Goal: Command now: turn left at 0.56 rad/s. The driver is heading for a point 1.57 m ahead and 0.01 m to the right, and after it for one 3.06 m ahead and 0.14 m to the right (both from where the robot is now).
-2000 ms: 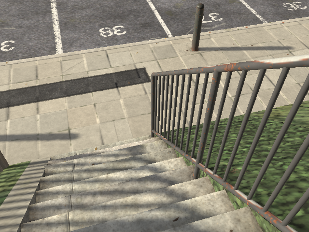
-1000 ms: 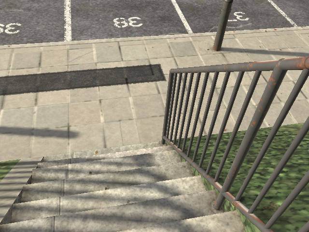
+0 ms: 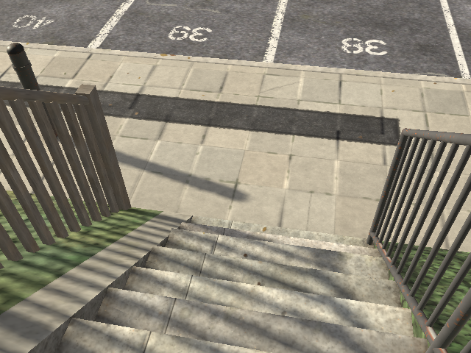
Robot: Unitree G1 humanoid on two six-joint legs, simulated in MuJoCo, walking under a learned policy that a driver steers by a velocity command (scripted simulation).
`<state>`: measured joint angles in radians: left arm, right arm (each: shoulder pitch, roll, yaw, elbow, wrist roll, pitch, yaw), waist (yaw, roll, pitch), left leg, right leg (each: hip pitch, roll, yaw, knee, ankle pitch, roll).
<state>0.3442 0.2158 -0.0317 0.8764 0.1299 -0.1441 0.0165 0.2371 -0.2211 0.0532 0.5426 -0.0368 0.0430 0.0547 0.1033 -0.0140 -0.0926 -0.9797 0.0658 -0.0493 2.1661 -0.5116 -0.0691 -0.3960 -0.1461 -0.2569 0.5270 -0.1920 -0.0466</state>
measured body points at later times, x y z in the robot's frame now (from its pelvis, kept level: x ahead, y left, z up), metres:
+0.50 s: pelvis -0.02 +0.14 +0.08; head -0.01 +0.14 +0.53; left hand +0.12 +0.41 -0.02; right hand +0.03 -0.12 -0.05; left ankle -0.12 +0.20 -0.57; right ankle +0.10 +0.05 -0.55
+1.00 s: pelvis +0.19 +0.18 -0.07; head +0.19 +0.19 +0.38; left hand +0.12 +0.39 -0.22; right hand +0.33 -0.02 -0.19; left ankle +0.39 +0.35 -0.72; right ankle +0.09 +0.08 -0.74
